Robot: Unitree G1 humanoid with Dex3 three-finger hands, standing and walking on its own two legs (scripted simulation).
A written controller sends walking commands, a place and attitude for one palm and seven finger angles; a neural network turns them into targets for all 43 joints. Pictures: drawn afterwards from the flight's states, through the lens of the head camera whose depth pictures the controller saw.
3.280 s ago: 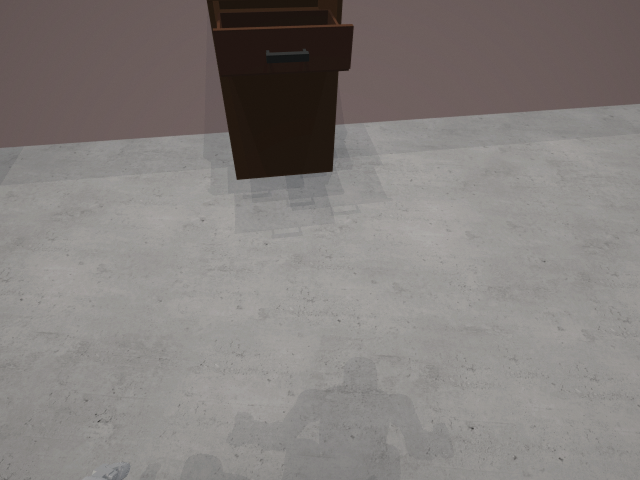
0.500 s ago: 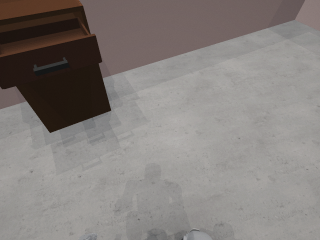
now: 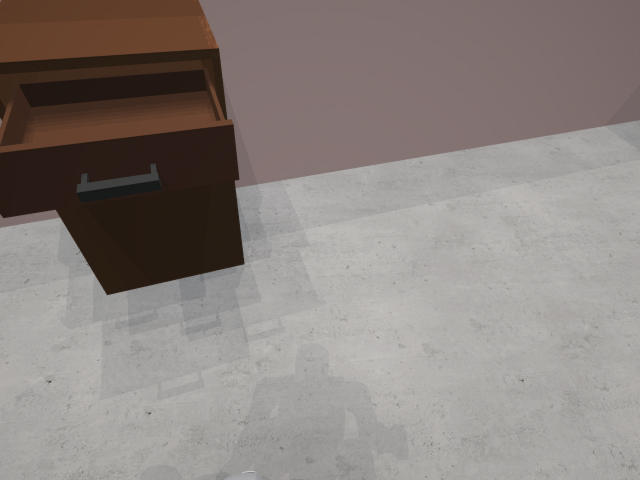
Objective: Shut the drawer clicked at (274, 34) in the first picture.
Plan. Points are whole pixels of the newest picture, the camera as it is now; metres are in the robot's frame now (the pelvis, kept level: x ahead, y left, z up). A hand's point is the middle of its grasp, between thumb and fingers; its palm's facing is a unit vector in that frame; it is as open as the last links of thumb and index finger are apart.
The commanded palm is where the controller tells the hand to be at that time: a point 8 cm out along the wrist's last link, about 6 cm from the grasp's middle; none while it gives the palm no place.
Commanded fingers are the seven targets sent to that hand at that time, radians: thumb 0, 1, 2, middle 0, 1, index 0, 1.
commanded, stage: turn to face it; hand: left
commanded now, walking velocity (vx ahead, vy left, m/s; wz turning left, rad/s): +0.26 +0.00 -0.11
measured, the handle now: (120, 180) +0.59 +0.43 -0.02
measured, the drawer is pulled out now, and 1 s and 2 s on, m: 0.29 0.29 0.29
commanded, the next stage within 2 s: take the last steps up to it in 0.86 s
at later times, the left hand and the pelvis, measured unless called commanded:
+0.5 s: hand (210, 415) +0.23 +0.18 -0.14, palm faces +0.16 -0.95 -0.26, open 7.4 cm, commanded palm none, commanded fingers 0.00 0.90 0.90 -0.20 -0.30 -0.20 -0.30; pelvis +0.15 -0.02 +0.00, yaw +9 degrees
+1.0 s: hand out of the picture +0.08 +0.20 -0.18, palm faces +0.45 -0.86 -0.23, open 7.4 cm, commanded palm none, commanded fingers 0.00 0.90 0.90 -0.20 -0.30 -0.20 -0.30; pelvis +0.16 +0.01 +0.01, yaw +23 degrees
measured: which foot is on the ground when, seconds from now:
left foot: down 0.00-0.46, up 0.48-0.90, down 0.92-1.00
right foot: down 0.00-0.02, up 0.04-0.44, down 0.46-0.92, up 0.94-1.00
